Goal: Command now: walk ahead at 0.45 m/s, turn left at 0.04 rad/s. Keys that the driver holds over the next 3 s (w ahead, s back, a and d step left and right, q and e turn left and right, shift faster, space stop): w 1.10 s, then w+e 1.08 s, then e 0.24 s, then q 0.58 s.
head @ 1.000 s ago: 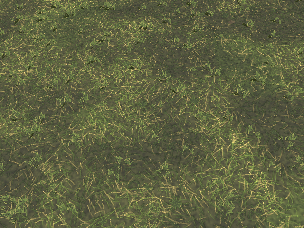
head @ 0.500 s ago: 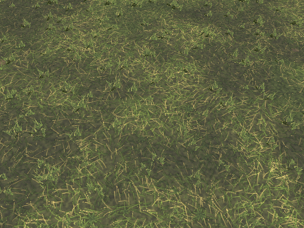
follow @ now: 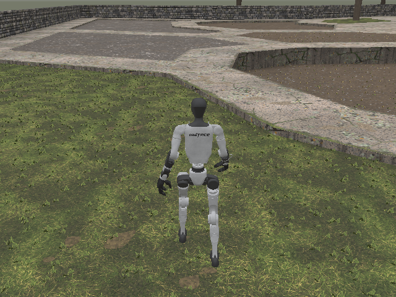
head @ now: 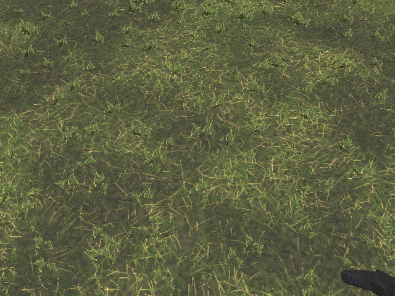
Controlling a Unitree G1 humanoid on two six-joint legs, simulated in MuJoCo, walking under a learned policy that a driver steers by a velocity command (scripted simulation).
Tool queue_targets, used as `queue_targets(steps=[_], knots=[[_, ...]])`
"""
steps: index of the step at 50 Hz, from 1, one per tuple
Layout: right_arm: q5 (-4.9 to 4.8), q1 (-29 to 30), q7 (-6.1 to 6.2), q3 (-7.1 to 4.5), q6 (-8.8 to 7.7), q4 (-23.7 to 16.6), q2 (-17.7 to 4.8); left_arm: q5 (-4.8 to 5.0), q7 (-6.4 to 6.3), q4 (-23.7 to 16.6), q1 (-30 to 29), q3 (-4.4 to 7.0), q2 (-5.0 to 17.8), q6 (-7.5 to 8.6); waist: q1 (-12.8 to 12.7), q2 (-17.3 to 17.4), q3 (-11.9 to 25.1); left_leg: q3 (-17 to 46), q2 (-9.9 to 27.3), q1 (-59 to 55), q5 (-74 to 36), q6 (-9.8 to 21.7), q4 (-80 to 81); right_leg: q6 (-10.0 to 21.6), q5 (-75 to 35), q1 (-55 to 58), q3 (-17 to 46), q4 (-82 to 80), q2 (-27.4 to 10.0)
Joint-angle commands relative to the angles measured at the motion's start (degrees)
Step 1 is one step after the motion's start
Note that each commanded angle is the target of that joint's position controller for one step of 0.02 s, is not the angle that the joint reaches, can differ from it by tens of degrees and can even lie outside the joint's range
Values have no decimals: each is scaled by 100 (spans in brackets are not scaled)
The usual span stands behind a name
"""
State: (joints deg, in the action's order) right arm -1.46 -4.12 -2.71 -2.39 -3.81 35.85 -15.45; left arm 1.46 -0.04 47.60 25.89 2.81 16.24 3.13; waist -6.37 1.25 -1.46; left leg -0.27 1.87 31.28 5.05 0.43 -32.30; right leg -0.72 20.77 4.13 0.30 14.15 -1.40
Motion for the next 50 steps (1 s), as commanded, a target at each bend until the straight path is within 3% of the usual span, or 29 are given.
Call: queue_targets(steps=[1, 2, 3, 4, 5, 6, 7, 8, 9, 11, 13, 15, 18, 23, 25, 27, 28, 29, 30, 31, 32, 33, 34, 35, 37, 39, 42, 45, 50], knots=[[6, -162, 18, -271, -119, -365, -733, 46, -42, -278, -269, 288, 1187, 5, 734, -845, 57, -251, -291, -1282, 51, 354, 398, 852, -3811, -531, 486, 510, -1231], [14, -1021, 78, -403, -94, -108, -973, 6, -56, -282, -229, 236, 1052, -2, 1143, -704, 642, -270, -319, -2535, 49, 528, 418, 691, -4320, -891, 205, 1606, -951], [71, -2115, 160, -505, -48, 71, -1356, -168, -69, -455, -227, 88, 700, 9, 1560, 27, 1574, 995, 803, -4297, 358, 884, 264, 467, -2778, -2093, 12, 3478, -656], [154, -2271, 114, -533, -57, 159, -1781, -90, -67, -624, 389, -92, 53, 120, 1098, 1765, 2273, 3976, 2050, -5477, 2119, 1718, 1224, 155, 1020, -3940, 218, 5307, 408], [109, -2087, 107, -386, -80, 139, -1180, 62, -34, -561, -49, 64, 739, 222, 1292, 1186, 1803, 4222, 1935, -5074, 2712, 1586, 1700, 194, 1060, -4570, 766, 5937, 123], [88, -1712, 124, -302, -86, 144, -963, 157, 10, -716, -578, 136, 961, 274, 1209, 900, 997, 3332, 1774, -4420, 2268, 1397, 1707, 282, 540, -4884, 586, 5970, -161], [111, -1402, 121, -266, -89, 126, -881, 86, 1, -739, -828, 107, 873, 302, 1055, 376, 626, 2689, 1527, -3723, 1443, 1311, 1765, 292, 46, -4692, 454, 5760, -404], [159, -1159, 103, -238, -94, 120, -772, -26, 4, -744, -928, 119, 802, 302, 892, 255, 368, 2236, 1294, -3185, 834, 1287, 1891, 258, -295, -4529, 425, 5458, -550], [213, -1014, 104, -203, -117, 110, -664, -42, 28, -705, -825, 122, 731, 259, 711, 358, 323, 1924, 1132, -2827, 453, 1266, 2049, 236, -535, -4221, 460, 5321, -673], [160, -950, 111, -210, -192, 183, -637, -47, 41, -636, -678, 87, 542, 156, 557, 384, 279, 1548, 1042, -2465, -21, 1365, 2310, 128, -701, -3996, 380, 5098, -705], [121, -990, 124, -231, -253, 312, -725, -105, 18, -730, -934, 69, 482, 75, 523, 264, 25, 1221, 1015, -2217, -340, 1414, 2504, -8, -989, -4193, 326, 4682, -731], [121, -1115, 162, -244, -246, 429, -789, -142, 16, -883, -1383, 40, 429, 82, 626, 158, -159, 951, 937, -2230, -565, 1381, 2584, -96, -1578, -4408, 301, 3958, -731], [92, -1325, 215, -258, -194, 559, -910, -115, 95, -1043, -2035, -31, 293, 171, 861, 137, -278, 529, 746, -2208, -668, 1187, 2614, -65, -2542, -4119, 113, 2692, -539], [19, -1886, 253, -294, -71, 901, -1069, -50, 259, -1343, -2832, -37, 354, 248, 1101, 104, -405, 566, 1099, -3047, -679, 1095, 2339, 139, -2644, -4142, 100, 1745, -328], [10, -1938, 280, -317, 2, 986, -1117, -63, 315, -1402, -2858, -9, 434, 259, 1014, 154, -330, 605, 1249, -3483, -1124, 997, 2039, 290, -2196, -4091, 84, 1561, -248], [30, -1850, 308, -345, 67, 1006, -1226, -78, 309, -1318, -2411, 75, 616, 257, 721, 336, 21, 538, 1207, -3696, -2596, 863, 1398, 475, -1708, -3339, -136, 1493, 13], [48, -1755, 323, -325, 111, 1001, -1204, -88, 264, -1115, -1666, 193, 806, 249, 301, 308, 505, 336, 976, -3560, -3440, 734, 481, 646, -1762, -2306, -330, 1364, 210], [123, -1777, 348, -231, 122, 920, -1016, -110, 199, -889, -686, 307, 1099, 227, -102, 143, 1277, 156, 707, -2696, -2800, 543, -887, 908, -1975, -626, 80, 1630, -225], [144, -2530, 297, -18, 19, 755, -340, -225, 171, -801, -103, 447, 1717, 208, 119, -1183, 2254, -49, -210, -289, -93, 88, -3274, 1863, -1048, 1786, 2757, 1482, -1787], [95, -2402, 260, -23, -108, 873, -496, -128, 188, -743, 52, 337, 1265, 188, -14, -1499, 2660, 735, -555, 584, 2740, 57, -4116, 2069, -330, 2082, 4368, 506, -2109], [-77, -1829, 217, -164, -180, 719, -983, -94, 171, -771, -360, 230, 987, 178, -6, -1078, 1650, 809, -181, 1154, 2522, 120, -4458, 1746, 37, 1386, 3585, 358, -1933], [-106, -1393, 217, -149, -218, 592, -980, -98, 154, -823, -754, 187, 860, 165, 137, -660, 995, 589, 128, 1157, 2001, 164, -4224, 1566, -263, 496, 2811, 244, -1711], [-15, -1169, 236, -148, -213, 553, -905, -135, 165, -825, -1061, 142, 719, 168, 317, -366, 512, 469, 335, 1000, 1611, 141, -3823, 1484, -805, -326, 2256, 60, -1474], [48, -1237, 251, -176, -159, 589, -857, -196, 178, -848, -1246, 99, 580, 205, 524, -461, 348, 509, 519, 635, 1305, 121, -3508, 1406, -1225, -865, 1876, -125, -1272], [72, -1520, 262, -136, -32, 711, -624, -188, 195, -805, -1349, 109, 570, 278, 723, -589, 335, 452, 578, 193, 1051, 14, -3285, 1483, -1699, -1364, 1471, -430, -1120], [110, -1370, 294, -118, 41, 656, -547, -156, 181, -683, -1289, 143, 681, 338, 768, -518, 172, 412, 629, 334, 750, -103, -2889, 1546, -2072, -1546, 1117, -626, -1089], [147, -733, 288, -86, 11, 478, -475, -143, 107, -519, -1076, 171, 789, 310, 602, -405, -24, 366, 638, 642, -212, -196, -1804, 1443, -2334, -1379, 699, -739, -949], [119, -113, 213, -27, -71, 346, -341, -93, 57, -383, -831, 189, 902, 256, 359, -399, -147, 179, 450, 386, -1050, -176, -655, 1266, -2228, -1296, 360, -766, -805], [54, 609, 59, -26, -144, 75, -419, -34, 20, -65, -358, 233, 1025, 110, 152, -413, -321, 186, 283, 550, -868, -1, 149, 1219, -2249, -404, 487, -452, -1204]])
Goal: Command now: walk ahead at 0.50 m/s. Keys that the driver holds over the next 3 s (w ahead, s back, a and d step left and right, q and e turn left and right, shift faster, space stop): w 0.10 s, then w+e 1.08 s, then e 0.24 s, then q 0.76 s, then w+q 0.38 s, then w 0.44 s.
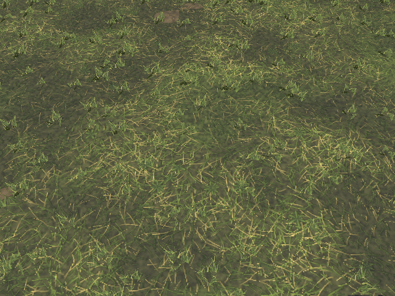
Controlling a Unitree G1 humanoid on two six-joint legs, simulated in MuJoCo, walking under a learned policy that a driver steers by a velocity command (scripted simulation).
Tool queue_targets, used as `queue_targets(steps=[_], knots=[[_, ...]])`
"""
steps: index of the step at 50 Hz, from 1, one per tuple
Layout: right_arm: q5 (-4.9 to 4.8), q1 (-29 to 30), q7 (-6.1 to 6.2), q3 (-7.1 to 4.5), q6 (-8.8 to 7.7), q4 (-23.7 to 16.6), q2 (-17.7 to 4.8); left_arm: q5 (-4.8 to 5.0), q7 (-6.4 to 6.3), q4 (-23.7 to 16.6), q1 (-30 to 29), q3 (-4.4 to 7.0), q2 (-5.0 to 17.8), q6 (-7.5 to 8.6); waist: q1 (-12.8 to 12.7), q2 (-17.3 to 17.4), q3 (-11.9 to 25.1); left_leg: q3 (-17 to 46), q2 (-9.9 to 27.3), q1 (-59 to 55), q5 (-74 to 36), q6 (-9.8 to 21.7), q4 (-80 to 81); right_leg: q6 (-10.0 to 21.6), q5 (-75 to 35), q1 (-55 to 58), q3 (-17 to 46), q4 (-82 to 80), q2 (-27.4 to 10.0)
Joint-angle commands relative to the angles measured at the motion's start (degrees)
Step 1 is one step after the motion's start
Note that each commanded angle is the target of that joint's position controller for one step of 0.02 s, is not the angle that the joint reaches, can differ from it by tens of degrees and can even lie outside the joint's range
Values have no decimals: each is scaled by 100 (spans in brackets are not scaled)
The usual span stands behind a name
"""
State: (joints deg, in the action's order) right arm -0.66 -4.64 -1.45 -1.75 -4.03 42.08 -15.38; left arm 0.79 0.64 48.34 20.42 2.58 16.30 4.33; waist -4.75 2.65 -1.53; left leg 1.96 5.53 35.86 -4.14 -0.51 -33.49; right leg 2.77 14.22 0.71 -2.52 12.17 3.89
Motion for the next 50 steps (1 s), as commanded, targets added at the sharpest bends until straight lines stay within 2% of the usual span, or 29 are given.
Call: queue_targets(steps=[1, 3, 4, 5, 6, 7, 8, 9, 10, 11, 13, 15, 18, 22, 27, 30, 31, 32, 33, 34, 35, 36, 37, 38, 40, 42, 44, 47, 50], knots=[[-22, 689, -98, -101, -134, -581, -467, 45, -65, -99, 197, 272, 1043, -45, 32, -577, -303, -25, -105, 94, 266, 169, 367, 826, -1760, 138, 806, -121, -1823], [-13, 469, -128, -146, -151, -543, -591, 51, -97, -58, 131, 302, 1110, -108, 218, -668, -141, -121, -230, -305, 716, 324, 490, 718, -2475, 394, 820, 242, -1897], [-2, 67, -116, -211, -158, -439, -707, 50, -110, -68, 14, 309, 1149, -139, 477, -716, 112, -292, -404, -935, 820, 439, 606, 629, -3363, 390, 707, 730, -1791], [12, -749, -71, -347, -156, -182, -943, 23, -121, -78, -29, 263, 1043, -172, 876, -619, 650, -426, -539, -2123, 713, 610, 693, 477, -3915, 126, 475, 1720, -1492], [79, -1757, -3, -472, -142, 6, -1338, -86, -129, -209, 50, 126, 748, -162, 1238, -122, 1517, 545, 364, -3947, 537, 965, 445, 276, -2658, -1026, 309, 3391, -1167], [94, -2046, 3, -573, -110, 102, -1785, -67, -72, -298, 798, -87, 32, -43, 873, 1383, 2211, 3229, 1700, -5893, 1714, 1871, 945, -122, 1200, -3411, 256, 5408, -68], [32, -2064, 9, -422, -106, 59, -1162, 73, -51, -191, 471, 35, 606, 62, 1172, 896, 2153, 3770, 1722, -5784, 2498, 1799, 1465, -91, 1922, -4078, 1084, 6110, -211], [48, -1693, 33, -344, -118, 32, -948, 224, -35, -365, -53, 144, 933, 121, 1147, 595, 1279, 2873, 1564, -5090, 2354, 1519, 1595, -26, 1467, -4418, 1077, 6218, -479], [75, -1317, 45, -305, -127, 0, -826, 204, -58, -436, -351, 141, 893, 133, 974, 221, 853, 2189, 1353, -4354, 1874, 1357, 1727, -41, 947, -4275, 912, 5994, -774], [94, -1036, 37, -261, -148, 6, -645, 117, -74, -458, -500, 164, 834, 103, 831, 129, 478, 1689, 1141, -3739, 1443, 1265, 1930, -86, 596, -4123, 890, 5670, -933], [154, -798, 27, -236, -233, 45, -502, 106, -75, -369, -225, 180, 647, -51, 551, 320, 340, 1035, 929, -3086, 983, 1175, 2291, -157, 188, -3541, 929, 5414, -1116], [144, -746, 34, -272, -305, 156, -574, 108, -83, -375, -195, 160, 447, -179, 446, 198, 152, 540, 922, -2787, 519, 1216, 2527, -242, 0, -3563, 924, 5242, -1153], [169, -797, 94, -324, -317, 307, -713, 64, -88, -538, -541, 160, 383, -231, 482, 64, -51, -69, 859, -2854, 52, 1193, 2671, -336, -744, -3967, 977, 4568, -1143], [132, -866, 172, -345, -253, 411, -857, 40, 51, -764, -1215, 96, 231, -165, 719, -14, -214, -815, 685, -3000, -86, 1001, 2751, -285, -1817, -3770, 523, 3183, -1054], [11, -1329, 209, -422, -41, 657, -1045, 43, 225, -1221, -1976, 63, 195, -172, 958, -91, -428, -1104, 1043, -4060, -666, 926, 2380, -49, -1457, -4132, 164, 2427, -941], [-45, -1183, 264, -488, 100, 620, -1248, 41, 295, -1343, -1737, 180, 411, -212, 634, 166, -91, -1333, 1098, -4408, -2953, 743, 1466, 254, -632, -3460, -256, 2371, -525], [-53, -1120, 292, -509, 152, 589, -1313, 47, 292, -1274, -1296, 275, 567, -235, 358, 251, 192, -1397, 1057, -4375, -3713, 678, 771, 392, -372, -2872, -394, 2396, -303], [-72, -1003, 315, -505, 192, 552, -1325, 60, 249, -1089, -494, 428, 810, -247, -113, 180, 602, -1517, 889, -3999, -3779, 534, -316, 586, -552, -1752, -433, 2088, -68], [-7, -1024, 336, -439, 161, 472, -1183, 65, 137, -852, 469, 630, 1223, -301, -549, -246, 1107, -1519, 642, -2762, -2408, 290, -1935, 868, -672, -19, 303, 1848, -335], [227, -1627, 223, -154, 5, 170, -254, 115, 69, -862, 354, 720, 1864, -280, 182, -1830, 1501, -1175, -536, -22, 3236, -94, -4022, 1927, -83, 1999, 3428, 1523, -1862], [30, -1167, 124, -169, -251, 97, -609, 58, 94, -1056, 515, 589, 1466, -187, -174, -1225, 2349, 243, -802, 735, 3892, -42, -4786, 2320, 798, 2440, 5137, 570, -2354], [-199, -526, 65, -259, -392, -91, -939, 2, 106, -1023, 291, 492, 1134, -108, -286, -893, 1508, 380, -467, 1200, 3321, 118, -4675, 1948, 463, 1913, 4309, 389, -2189], [-168, -420, 82, -231, -462, -133, -883, 16, 105, -1053, -59, 446, 981, -63, -27, -467, 965, 349, -207, 1032, 2794, 198, -4154, 1716, -64, 1062, 3566, 404, -1934], [-16, -429, 125, -255, -463, -56, -886, 17, 98, -1126, -459, 388, 797, -56, 227, -242, 608, 322, -27, 658, 2524, 156, -3626, 1551, -736, 248, 2990, 359, -1691], [89, -637, 126, -316, -328, -22, -930, -68, 52, -1273, -762, 323, 657, -50, 530, -397, 448, 341, 107, -3, 2219, 22, -3133, 1488, -1505, -607, 2505, 139, -1431], [151, -639, 137, -285, -213, -59, -756, -24, -6, -1256, -697, 354, 777, -29, 590, -378, 352, 196, 74, -138, 2005, -187, -2624, 1514, -2022, -1061, 2155, 39, -1319], [170, -239, 157, -231, -162, -205, -613, -9, -86, -1201, -530, 402, 943, -39, 487, -414, 187, 111, -28, -93, 1386, -352, -1832, 1414, -2081, -1340, 1858, -2, -1138], [136, 403, 115, -153, -184, -374, -444, 27, -152, -1118, -302, 418, 980, -101, 217, -619, 101, 64, -306, -502, 200, -398, -454, 1087, -1479, -1599, 1597, 107, -816], [42, 811, 55, -165, -233, -536, -522, 59, -158, -988, -9, 432, 1000, -139, 42, -717, 81, 140, -481, -767, -166, -348, 158, 958, -1013, -1470, 1910, 278, -926]])
Over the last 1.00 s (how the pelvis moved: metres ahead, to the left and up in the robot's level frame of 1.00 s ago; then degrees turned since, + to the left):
0.55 -0.01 0.01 0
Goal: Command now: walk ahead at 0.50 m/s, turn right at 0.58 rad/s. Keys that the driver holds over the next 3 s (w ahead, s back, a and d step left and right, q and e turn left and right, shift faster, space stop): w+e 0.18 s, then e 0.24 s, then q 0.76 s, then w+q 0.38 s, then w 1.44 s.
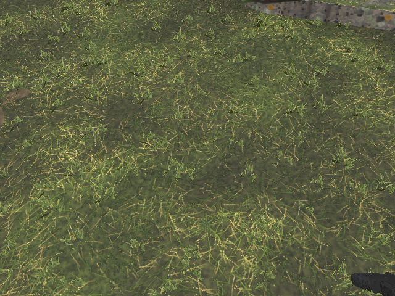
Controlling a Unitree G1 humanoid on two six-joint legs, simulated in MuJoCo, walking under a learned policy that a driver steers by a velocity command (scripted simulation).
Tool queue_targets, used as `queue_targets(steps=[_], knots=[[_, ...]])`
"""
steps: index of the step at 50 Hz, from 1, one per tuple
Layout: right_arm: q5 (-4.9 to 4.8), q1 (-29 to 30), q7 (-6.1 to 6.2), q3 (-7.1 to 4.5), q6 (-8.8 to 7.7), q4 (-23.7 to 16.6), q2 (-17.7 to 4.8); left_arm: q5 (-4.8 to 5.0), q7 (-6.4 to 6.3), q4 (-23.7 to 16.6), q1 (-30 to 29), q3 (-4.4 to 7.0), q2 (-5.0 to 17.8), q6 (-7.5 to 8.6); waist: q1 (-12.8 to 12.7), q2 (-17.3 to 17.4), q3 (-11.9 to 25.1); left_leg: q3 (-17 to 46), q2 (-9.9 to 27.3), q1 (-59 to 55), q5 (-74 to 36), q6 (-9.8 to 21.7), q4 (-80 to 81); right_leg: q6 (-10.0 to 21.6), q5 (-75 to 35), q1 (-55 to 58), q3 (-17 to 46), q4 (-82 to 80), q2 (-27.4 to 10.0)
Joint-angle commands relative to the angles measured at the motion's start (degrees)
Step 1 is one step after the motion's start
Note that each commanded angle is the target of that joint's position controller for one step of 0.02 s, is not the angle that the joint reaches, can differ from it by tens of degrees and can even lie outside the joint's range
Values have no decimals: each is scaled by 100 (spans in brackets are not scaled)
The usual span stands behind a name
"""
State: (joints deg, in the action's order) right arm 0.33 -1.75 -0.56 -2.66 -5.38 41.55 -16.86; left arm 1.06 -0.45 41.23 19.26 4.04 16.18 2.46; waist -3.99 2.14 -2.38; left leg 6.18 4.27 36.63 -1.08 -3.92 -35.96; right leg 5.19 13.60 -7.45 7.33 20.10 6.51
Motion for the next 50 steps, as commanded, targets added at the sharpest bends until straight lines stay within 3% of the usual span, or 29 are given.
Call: queue_targets(steps=[1, 4, 6, 7, 8, 9, 10, 11, 12, 14, 17, 21, 24, 26, 27, 28, 29, 30, 31, 32, 34, 36, 39, 43, 46, 47, 48, 49, 50], knots=[[-70, 573, -55, -96, -120, -519, -445, 48, -53, -245, 167, 280, 976, 33, -37, -688, 172, -204, -369, -831, -373, 39, 564, 691, -854, -460, 1089, -351, -1252], [-85, 418, -101, -189, -205, -516, -659, 33, -89, -226, 154, 283, 934, -21, 116, -870, 218, -99, -397, -1050, 275, 249, 825, 591, -854, 12, 1603, 173, -1445], [-53, -395, -60, -312, -265, -314, -834, 9, -82, -281, 10, 226, 762, -48, 561, -935, 555, -244, -388, -2212, 409, 525, 1145, 368, -1285, -105, 1549, 914, -1169], [53, -1190, -15, -398, -291, -235, -1097, -51, -54, -376, -12, 100, 437, -30, 921, -538, 1287, 439, 389, -3617, 639, 883, 998, 157, -892, -675, 1166, 2297, -845], [132, -1863, 4, -522, -219, -83, -1593, 61, -52, -517, 748, -19, 51, 22, 707, 1132, 2119, 2907, 1756, -5686, 1676, 1830, 1334, -303, 1439, -2677, 339, 4268, 18], [-38, -1907, -42, -459, -177, -27, -1227, 143, -69, -468, 860, 21, 527, 44, 742, 1398, 2041, 4111, 2076, -5764, 3103, 1978, 1777, -390, 2038, -3628, 344, 5220, -353], [-40, -1535, -10, -337, -135, -160, -786, 124, -77, -476, 261, 142, 960, 10, 879, 751, 1180, 3229, 1831, -5018, 2720, 1736, 1871, -473, 1576, -3846, 353, 5536, -569], [32, -1169, 16, -269, -76, -230, -618, 44, -96, -556, -154, 179, 1024, -35, 810, 295, 698, 2253, 1600, -4254, 1449, 1565, 1814, -544, 1212, -3645, 152, 5513, -749], [63, -924, 24, -222, -38, -215, -494, -34, -102, -637, -358, 212, 991, -60, 672, 188, 389, 1551, 1375, -3627, -9, 1511, 1795, -609, 1062, -3431, 95, 5293, -858], [75, -770, 32, -188, -33, -149, -403, 0, -74, -669, -198, 222, 763, -169, 404, 410, 326, 583, 1072, -3014, -1528, 1421, 1835, -667, 1046, -2914, -75, 4843, -1045], [28, -679, 71, -297, -2, 0, -726, 5, -61, -842, -361, 113, 405, -291, 355, 505, 363, -48, 1124, -2862, -2356, 1619, 2072, -800, 688, -2876, -371, 4014, -1074], [-55, -480, 163, -341, 163, 62, -882, -22, 73, -930, -666, 80, 375, -308, 425, 399, 616, -842, 1022, -2909, -2156, 1505, 2118, -726, -672, -2274, -613, 2745, -1064], [-149, -775, 114, -323, 212, 284, -935, -74, 161, -1084, -1126, 53, 312, -267, 580, 309, 610, -867, 979, -2973, -1933, 1460, 1908, -564, -773, -1776, -636, 1904, -870], [-237, -785, 55, -311, 228, 392, -994, -117, 172, -1078, -1131, 78, 373, -236, 483, 277, 606, -701, 1025, -3109, -1835, 1389, 1560, -402, -683, -1456, -646, 1302, -758], [-282, -722, 24, -276, 223, 433, -942, -149, 159, -980, -947, 93, 378, -207, 331, 219, 651, -676, 921, -3032, -1675, 1262, 1271, -288, -1093, -978, -721, 738, -672], [-266, -849, -18, -199, 193, 523, -760, -193, 106, -861, -702, 148, 529, -177, 216, 57, 780, -732, 670, -2809, -1489, 1044, 843, -144, -1847, -215, -741, 212, -637], [-83, -1028, -56, -82, 134, 502, -518, -287, 19, -857, -430, 233, 975, -163, 192, -416, 1225, -923, 303, -2272, -283, 664, 132, 90, -4302, 861, -45, 440, -1453], [96, -1626, -123, 117, 123, 520, -81, -458, -68, -953, -479, 130, 986, -194, 428, -1396, 1940, -829, -86, -1247, 3087, 219, -1010, 1083, -6127, 2043, 1272, 862, -2916], [-69, -1588, -121, 72, 241, 622, -328, -376, -30, -863, -528, 14, 509, -214, 267, -1371, 2274, -272, -20, -1218, 4346, 34, -1576, 1468, -5379, 1670, 1432, 732, -3057], [-184, -1224, -94, -37, 330, 510, -720, -290, 17, -798, -700, 6, 513, -208, 209, -1153, 1814, -245, 18, -974, 4334, -23, -1912, 1297, -4502, 1312, 1124, 519, -2719], [-159, -1050, 75, -141, 520, 531, -839, -217, -10, -716, -1121, 92, 780, -200, 316, -937, 1142, -311, 29, -721, 3825, -108, -2190, 959, -3381, 561, 673, 191, -2463], [-144, -1348, 190, -187, 709, 615, -775, -230, -72, -669, -1487, 143, 866, -208, 567, -996, 877, -486, -62, -1185, 3299, -223, -2402, 884, -2827, -343, 205, -95, -2330], [-135, -1393, 263, -196, 843, 556, -532, -244, -155, -563, -1722, 135, 671, -222, 604, -1020, 781, -668, -51, -1406, 2831, -180, -2212, 850, -1861, -740, -304, -290, -2233], [-103, -1032, 166, -184, 870, 272, -471, -218, -226, -348, -1723, 176, 683, -267, 467, -1067, 789, -791, 23, -1631, 2446, 55, -1366, 841, -1297, -611, -433, -278, -2416], [-82, -1390, 39, -240, 860, 301, -530, -54, -242, -231, -1883, 218, 803, -329, 722, -1018, 838, -1057, -122, -2267, 1845, 364, -254, 528, -1182, -644, -644, 128, -2430], [-42, -1603, 11, -280, 857, 382, -584, 25, -245, -155, -1846, 216, 732, -353, 799, -832, 758, -1069, -266, -2552, 1494, 555, 350, 241, -715, -814, -869, 523, -2233], [7, -1661, 33, -354, 840, 358, -843, 11, -228, -4, -1497, 198, 531, -389, 698, 27, 476, -266, 61, -2799, 708, 860, 1185, -279, 137, -1378, -1358, 1523, -1782], [-5, -1529, 145, -484, 819, 122, -1542, -221, -204, -169, -1426, 131, 284, -405, 442, 1782, 152, 1949, 1517, -3110, -834, 1674, 1657, -940, 2211, -2916, -1723, 3188, -819], [262, -1615, 82, -465, 687, 16, -1635, -199, -252, -396, -2205, 183, 458, -375, 893, 1443, 309, 2579, 1845, -2519, -468, 2355, 2083, -866, 2628, -3090, -687, 4210, -506]])
Over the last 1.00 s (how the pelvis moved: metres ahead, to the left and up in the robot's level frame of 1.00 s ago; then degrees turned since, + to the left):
0.55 -0.07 0.00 -27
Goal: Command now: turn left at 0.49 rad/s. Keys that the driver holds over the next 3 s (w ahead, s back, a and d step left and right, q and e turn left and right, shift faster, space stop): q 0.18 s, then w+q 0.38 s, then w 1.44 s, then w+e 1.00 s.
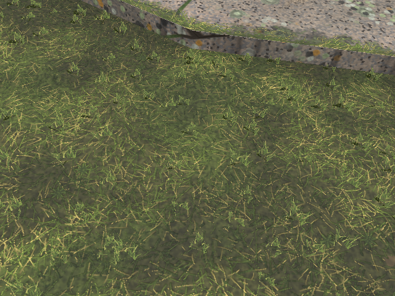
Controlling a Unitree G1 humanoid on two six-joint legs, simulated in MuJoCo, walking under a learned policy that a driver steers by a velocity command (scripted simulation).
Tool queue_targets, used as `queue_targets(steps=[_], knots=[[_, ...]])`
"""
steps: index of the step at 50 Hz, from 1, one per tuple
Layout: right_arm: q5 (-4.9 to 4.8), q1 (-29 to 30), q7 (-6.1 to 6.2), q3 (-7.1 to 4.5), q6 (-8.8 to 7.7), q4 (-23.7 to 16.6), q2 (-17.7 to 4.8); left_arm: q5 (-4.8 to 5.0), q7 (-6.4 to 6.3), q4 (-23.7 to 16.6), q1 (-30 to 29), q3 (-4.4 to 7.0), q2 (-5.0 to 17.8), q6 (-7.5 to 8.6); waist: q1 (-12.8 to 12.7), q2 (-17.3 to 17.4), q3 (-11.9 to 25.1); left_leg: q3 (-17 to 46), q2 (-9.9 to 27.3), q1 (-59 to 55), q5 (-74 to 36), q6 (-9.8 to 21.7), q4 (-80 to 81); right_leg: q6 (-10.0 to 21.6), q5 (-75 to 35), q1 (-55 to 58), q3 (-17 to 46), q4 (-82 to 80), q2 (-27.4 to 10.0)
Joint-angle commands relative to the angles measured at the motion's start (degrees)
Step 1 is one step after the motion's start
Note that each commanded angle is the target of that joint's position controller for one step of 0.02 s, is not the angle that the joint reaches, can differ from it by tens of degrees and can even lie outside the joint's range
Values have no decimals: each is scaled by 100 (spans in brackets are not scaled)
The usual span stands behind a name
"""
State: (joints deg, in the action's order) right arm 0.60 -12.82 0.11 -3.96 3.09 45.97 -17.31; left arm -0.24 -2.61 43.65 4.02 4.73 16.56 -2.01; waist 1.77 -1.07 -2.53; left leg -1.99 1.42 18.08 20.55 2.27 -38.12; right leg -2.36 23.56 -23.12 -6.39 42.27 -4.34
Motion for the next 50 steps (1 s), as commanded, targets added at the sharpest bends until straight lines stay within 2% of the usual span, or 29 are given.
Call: queue_targets(steps=[1, 3, 4, 6, 9, 12, 16, 19, 21, 22, 23, 24, 25, 26, 28, 29, 32, 37, 39, 41, 42, 43, 44, 45, 46, 47, 48, 49, 50], knots=[[254, -241, -5, -309, -291, -460, -1452, 34, -60, -609, -685, 171, 567, 71, 141, 1256, 261, 2926, 1835, -645, -2071, 1534, 2320, 8, 1114, -1574, 969, 2354, 439], [-36, 309, 64, -230, -363, -568, -1061, -8, -123, -336, -343, 258, 685, 51, -133, 818, 257, 2296, 1352, -806, -1689, 947, 2154, 50, 195, -1640, 1075, 2278, 288], [-100, 386, 112, -179, -357, -603, -936, -46, -135, -285, -252, 274, 684, 55, -187, 831, 338, 2137, 1231, -817, -1950, 879, 2108, 0, -91, -1511, 1079, 2333, 311], [-89, 213, 168, -138, -339, -622, -823, 0, -109, -244, -152, 262, 577, 105, -183, 785, 591, 2000, 1095, -1091, -2424, 900, 2015, -83, -407, -1376, 1089, 2308, 414], [-118, -23, 227, -178, -305, -624, -896, 43, -97, -248, -241, 208, 451, 167, -68, 774, 665, 2066, 1028, -1562, -2523, 933, 1914, -201, -553, -1453, 1148, 1522, 467], [-185, -170, 255, -225, -279, -610, -981, 81, 27, -280, -418, 177, 474, 261, 91, 995, 546, 2471, 916, -1439, 111, 992, 2356, -252, -760, -1229, 1129, 418, 473], [-159, -130, 207, -259, -313, -654, -1082, 131, 202, -307, -540, 153, 535, 511, 181, 1091, 330, 2864, 873, -1065, 755, 1103, 2440, -163, -545, -643, 1099, -616, 558], [-178, -25, 155, -245, -313, -722, -1057, 199, 290, -219, -293, 164, 591, 698, 52, 1073, 351, 3106, 739, -671, 877, 1076, 2323, 0, -570, 191, 1027, -1245, 654], [-197, 180, 148, -191, -295, -810, -916, 224, 298, -42, 182, 190, 596, 788, -286, 932, 336, 3085, 450, -172, 1042, 875, 2015, 160, -1194, 1167, 909, -2111, 629], [-182, 236, 145, -133, -316, -863, -719, 206, 264, 77, 570, 244, 738, 807, -467, 737, 449, 2884, 222, 383, 1147, 661, 1554, 288, -1267, 1995, 1068, -2252, 317], [-152, 204, 122, -11, -343, -912, -291, 112, 212, 197, 1250, 297, 995, 807, -659, -17, 824, 2185, -235, 1195, 1514, 326, 68, 602, -513, 3018, 2067, -2435, -668], [-246, 218, 111, 12, -408, -1209, -199, -64, 233, 290, 1592, 370, 1485, 789, -570, -1080, 642, 1321, -823, 2548, 1641, 139, -1180, 1320, 1061, 3282, 4059, -3064, -1714], [-256, 316, 106, -82, -463, -1259, -679, -53, 260, 234, 1263, 344, 1310, 815, -466, -961, 100, 1260, -202, 3127, 1210, 37, -1952, 1572, 1716, 2869, 4364, -3212, -1994], [-234, 278, 80, -163, -467, -1157, -911, 37, 232, 122, 977, 236, 914, 813, -434, -842, -170, 1197, -43, 3260, 746, -39, -2235, 1414, 1516, 2737, 3771, -3250, -1662], [-172, 210, 33, -188, -475, -1068, -813, 72, 188, 69, 801, 129, 658, 778, -395, -709, -208, 1052, 143, 3241, 22, -185, -2443, 1100, 415, 2641, 2766, -3277, -1240], [-176, 302, -15, -150, -516, -1102, -657, 36, 173, 112, 910, 92, 612, 782, -455, -641, -208, 1020, 211, 3127, -310, -219, -2468, 1066, -165, 2495, 2386, -3332, -1111], [-185, 480, -73, -40, -594, -1232, -320, -7, 202, 278, 1236, 75, 657, 819, -538, -502, -170, 825, 177, 2950, -936, -331, -2095, 1195, -1229, 2274, 1636, -3469, -908], [-148, 1222, -201, 123, -673, -1560, -46, 128, 237, 430, 1467, 77, 892, 761, -700, -448, -299, 174, 209, 2079, -1742, -336, -289, 1202, -2205, 1939, 866, -3518, -779], [-186, 1405, -261, 123, -685, -1653, -88, 186, 257, 537, 1684, 88, 1001, 724, -712, -472, -365, 61, 157, 1770, -1666, -217, 132, 1196, -2422, 2045, 859, -3497, -951], [-199, 1380, -292, 63, -690, -1703, -252, 230, 268, 614, 1762, 103, 1090, 664, -550, -547, -323, 2, 37, 1462, -1403, -6, 459, 1130, -3201, 2358, 831, -3266, -1134], [-187, 1147, -288, -5, -689, -1666, -389, 233, 261, 635, 1745, 111, 1154, 635, -340, -621, -135, -81, -109, 1003, -1291, 127, 591, 1063, -4270, 2484, 741, -2911, -1148], [-173, 540, -265, -114, -677, -1505, -561, 239, 247, 655, 1692, 107, 1186, 602, 74, -607, 277, -216, -284, 83, -1419, 303, 803, 941, -5370, 2446, 504, -2153, -1038], [-170, -354, -210, -259, -642, -1219, -808, 208, 223, 659, 1739, 61, 1104, 594, 517, -513, 834, -257, -382, -1263, -1546, 472, 854, 781, -5700, 1997, 284, -1065, -811], [-136, -1375, -102, -382, -565, -1022, -1189, 40, 218, 505, 1751, -70, 820, 628, 900, 117, 1636, 960, 664, -3111, -1501, 775, 601, 568, -3819, 628, 187, 739, -568], [-90, -1416, -111, -389, -572, -965, -1629, 18, 280, 358, 2422, -304, 40, 746, 309, 1820, 2569, 4036, 2106, -4342, -66, 1695, 1517, 287, 732, -1127, 581, 2662, 507], [-87, -1385, -137, -247, -616, -994, -1022, 185, 313, 430, 1922, -127, 753, 847, 601, 1177, 2409, 4383, 2019, -4052, 307, 1569, 2005, 359, 882, -1621, 1299, 3281, 306], [-85, -979, -147, -170, -658, -965, -853, 319, 333, 192, 1403, -63, 922, 894, 489, 1052, 1419, 3436, 1813, -3325, -134, 1345, 2076, 435, 416, -2060, 1118, 3350, 52], [-94, -621, -154, -134, -688, -973, -753, 260, 301, 160, 1178, -94, 822, 915, 306, 601, 944, 2741, 1560, -2510, -834, 1227, 2166, 452, -105, -1905, 1018, 3060, -197], [-57, -341, -173, -103, -710, -979, -626, 152, 285, 166, 1129, -76, 765, 899, 108, 511, 635, 2246, 1340, -1862, -1372, 1173, 2311, 420, -431, -1689, 989, 2738, -341]])
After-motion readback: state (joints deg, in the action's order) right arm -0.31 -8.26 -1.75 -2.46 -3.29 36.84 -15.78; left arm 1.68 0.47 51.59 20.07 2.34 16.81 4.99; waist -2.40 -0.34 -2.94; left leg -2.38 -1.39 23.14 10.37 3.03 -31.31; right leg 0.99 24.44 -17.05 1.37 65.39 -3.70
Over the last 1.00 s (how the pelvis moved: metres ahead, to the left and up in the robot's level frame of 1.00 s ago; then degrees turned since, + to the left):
0.29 0.03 -0.02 -5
